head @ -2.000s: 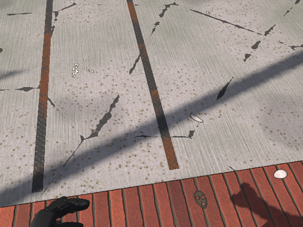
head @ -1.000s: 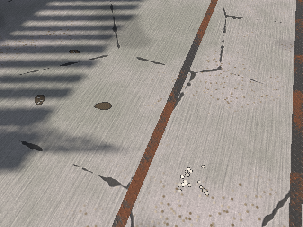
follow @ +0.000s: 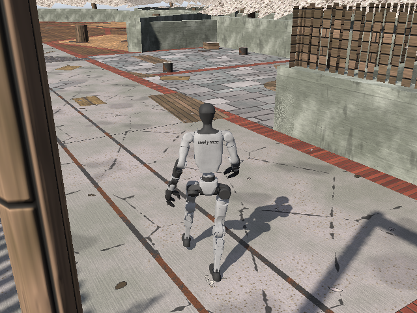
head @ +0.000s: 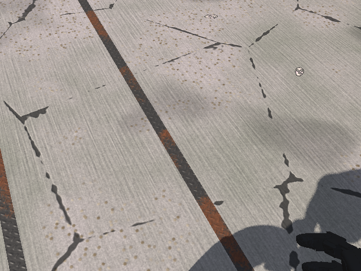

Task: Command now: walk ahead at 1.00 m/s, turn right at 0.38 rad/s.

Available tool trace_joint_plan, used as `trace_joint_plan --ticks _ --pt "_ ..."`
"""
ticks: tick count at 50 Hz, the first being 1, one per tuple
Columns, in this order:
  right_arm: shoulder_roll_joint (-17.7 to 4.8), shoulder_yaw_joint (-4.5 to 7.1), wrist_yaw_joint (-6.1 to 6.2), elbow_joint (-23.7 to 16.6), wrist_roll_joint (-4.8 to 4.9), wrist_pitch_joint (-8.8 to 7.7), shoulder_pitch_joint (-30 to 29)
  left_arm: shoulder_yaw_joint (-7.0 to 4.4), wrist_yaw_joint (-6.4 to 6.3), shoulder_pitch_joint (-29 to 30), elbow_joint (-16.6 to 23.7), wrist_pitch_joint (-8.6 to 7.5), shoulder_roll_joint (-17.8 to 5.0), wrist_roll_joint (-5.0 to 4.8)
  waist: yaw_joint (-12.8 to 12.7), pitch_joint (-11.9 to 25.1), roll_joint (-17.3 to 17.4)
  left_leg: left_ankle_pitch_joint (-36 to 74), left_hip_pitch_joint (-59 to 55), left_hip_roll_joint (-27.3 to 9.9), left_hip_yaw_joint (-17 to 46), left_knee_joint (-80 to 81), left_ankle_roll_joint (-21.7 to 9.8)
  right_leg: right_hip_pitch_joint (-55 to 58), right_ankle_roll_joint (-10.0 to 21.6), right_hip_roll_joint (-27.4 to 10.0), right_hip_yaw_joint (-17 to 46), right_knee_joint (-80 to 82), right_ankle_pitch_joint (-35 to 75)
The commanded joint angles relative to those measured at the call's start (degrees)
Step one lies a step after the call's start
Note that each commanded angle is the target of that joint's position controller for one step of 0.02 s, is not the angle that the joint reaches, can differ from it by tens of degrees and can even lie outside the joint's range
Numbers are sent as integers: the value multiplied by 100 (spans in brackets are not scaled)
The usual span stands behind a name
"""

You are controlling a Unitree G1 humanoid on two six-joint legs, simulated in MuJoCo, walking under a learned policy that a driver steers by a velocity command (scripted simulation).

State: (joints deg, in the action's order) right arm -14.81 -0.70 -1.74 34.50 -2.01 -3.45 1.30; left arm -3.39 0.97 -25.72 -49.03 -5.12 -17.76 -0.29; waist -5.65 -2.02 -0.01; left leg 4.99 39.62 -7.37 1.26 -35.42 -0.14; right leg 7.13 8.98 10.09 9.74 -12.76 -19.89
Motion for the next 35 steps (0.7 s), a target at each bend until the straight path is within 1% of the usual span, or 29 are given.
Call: trace_joint_plan --ticks 1,2,3,4,5,6,7,8,9,10,11,12,13,14,16,18,21,22,23,24,25,26,27,28,29,30,31,33,35 --pt "-718 250 54 -247 16 -50 -31 -235 -54 42 219 -101 -1074 45 290 63 -131 -163 -1813 637 -475 412 -301 -756 284 -1472 500 -204 5284" --pt "-901 351 98 -85 39 -58 544 -265 -84 51 184 -70 -1250 132 590 457 -284 -745 -2206 870 -556 370 -393 -327 164 -1549 375 -943 6266" --pt "-1065 458 168 208 86 -53 1538 -287 -110 216 171 -11 -1340 250 1143 906 -374 -1250 -3059 1017 -670 377 -491 -376 56 -1515 161 -2121 6715" --pt "-1312 578 272 568 62 -23 2839 -248 -136 553 228 15 -1184 344 1854 1313 -338 -1724 -4439 694 -441 158 -645 -1320 -41 -1318 -78 -3817 6063" --pt "-1969 769 314 701 -129 -28 3499 -58 -114 152 499 -30 -411 145 1684 2052 1185 -3421 -5942 -761 2141 370 -1405 -3166 -370 -494 -551 -6722 2777" --pt "-1800 736 172 832 -28 7 3249 53 -26 19 611 -148 -238 136 1302 2178 1972 -3859 -6224 -1179 5072 1891 -1760 -4520 -385 90 -201 -7303 -551" --pt "-1419 691 105 694 22 2 2367 79 -62 569 732 -143 -380 206 1039 1077 1147 -4170 -5592 -1059 4558 2018 -1799 -5296 -308 -638 -258 -7312 -53" --pt "-1075 633 63 685 96 -10 2135 110 -32 1053 809 -160 -501 289 1020 708 250 -3727 -4802 -896 3832 2004 -1722 -5148 -349 -955 -298 -6885 349" --pt "-864 568 46 811 92 -7 2191 128 -3 1465 953 -154 -478 375 952 337 -154 -3187 -4045 -562 3239 2097 -1544 -4907 -395 -1106 -374 -6400 385" --pt "-754 514 75 944 86 -22 2233 178 32 1468 1131 -98 -349 447 679 139 49 -2958 -3522 -392 2981 2169 -1558 -4776 -515 -1199 -375 -6084 289" --pt "-717 492 89 1055 99 -53 2291 231 63 1513 1182 -20 -260 507 563 -5 137 -2895 -3153 -210 2776 2318 -1555 -4698 -626 -1310 -415 -5786 116" --pt "-788 511 105 1120 137 -93 2364 276 83 1568 1291 37 -198 513 475 -132 251 -2802 -2884 -115 2634 2468 -1605 -4707 -733 -1386 -472 -5434 -27" --pt "-858 533 113 1123 148 -118 2355 321 97 1786 1413 68 -197 500 453 -269 252 -2662 -2559 -43 2469 2665 -1649 -4690 -843 -1466 -578 -4989 60" --pt "-920 559 129 1077 148 -136 2285 364 123 2132 1603 58 -230 442 471 -411 269 -2388 -2177 52 2289 2878 -1663 -4525 -952 -1500 -692 -4361 432" --pt "-1047 643 121 976 174 -158 2077 465 211 2641 1793 24 -157 304 507 -471 313 -1901 -1446 393 1791 3080 -1457 -3492 -1078 -1392 -872 -2976 1482" --pt "-1246 730 58 955 257 -196 2174 467 225 2807 1796 28 -170 211 648 -293 282 -1156 -1346 343 1774 3216 -1311 -2558 -1099 -1189 -1030 -2441 2312" --pt "-1297 778 66 1013 284 -158 2473 367 93 2822 1789 9 -417 217 753 -62 259 17 -2533 213 1887 2487 -1055 -2459 -1023 -1108 -910 -1839 2176" --pt "-1368 795 89 1036 260 -132 2541 296 33 2542 1712 -10 -539 227 635 212 234 878 -2851 228 1845 1846 -954 -2107 -960 -965 -946 -1721 1686" --pt "-1459 814 86 1053 236 -112 2543 201 -43 1857 1510 -41 -679 249 298 698 76 1549 -2919 440 1649 737 -827 -1301 -879 -840 -1033 -1624 1268" --pt "-1424 808 64 1005 234 -133 2388 83 -151 891 1312 -73 -884 298 -208 1248 6 1190 -2239 698 1498 -705 -699 -20 -758 -1238 -764 -1788 892" --pt "-779 633 89 817 200 -201 2265 -84 -284 -400 1202 -80 -1329 428 -635 2154 -726 -1027 -1395 980 1079 -2675 -706 1245 -573 -2745 803 -1622 -1336" --pt "-312 479 85 419 450 -177 2754 -168 -267 5 1238 -8 -1726 468 10 2692 -2375 -3289 55 1350 555 -4127 -618 1752 -79 -3914 4007 -215 -2980" --pt "-663 489 140 597 282 -55 2401 -141 -255 572 1308 42 -1192 426 83 1740 -1413 -2720 752 821 424 -4598 -668 1042 58 -3681 3769 -97 -3260" --pt "-765 510 100 599 162 7 1888 -21 -229 847 1319 31 -657 370 42 1008 -665 -2317 845 598 318 -4399 -645 394 -20 -3371 2591 -257 -2224" --pt "-719 509 32 585 121 57 1599 28 -196 860 1184 11 -440 376 102 536 -243 -2150 690 425 309 -4153 -586 -224 -98 -3116 1668 -220 -877" --pt "-634 507 -45 513 50 127 1360 54 -205 783 1028 -17 -358 356 198 279 -243 -2134 590 303 318 -3980 -551 -592 -241 -2827 952 -130 -90" --pt "-501 473 -113 433 21 218 1383 58 -200 687 882 -69 -343 306 344 182 -572 -2131 559 214 298 -3900 -496 -769 -295 -2788 520 -95 430" --pt "-356 411 -184 180 16 354 972 83 -125 497 633 -167 -169 165 451 29 -608 -2065 814 96 207 -3819 -474 -811 -405 -2710 -201 13 1589" --pt "-348 350 -257 -120 0 382 525 77 -102 612 551 -229 -195 149 582 -77 -523 -1538 860 83 63 -3456 -473 -983 -481 -2596 -913 233 2309"
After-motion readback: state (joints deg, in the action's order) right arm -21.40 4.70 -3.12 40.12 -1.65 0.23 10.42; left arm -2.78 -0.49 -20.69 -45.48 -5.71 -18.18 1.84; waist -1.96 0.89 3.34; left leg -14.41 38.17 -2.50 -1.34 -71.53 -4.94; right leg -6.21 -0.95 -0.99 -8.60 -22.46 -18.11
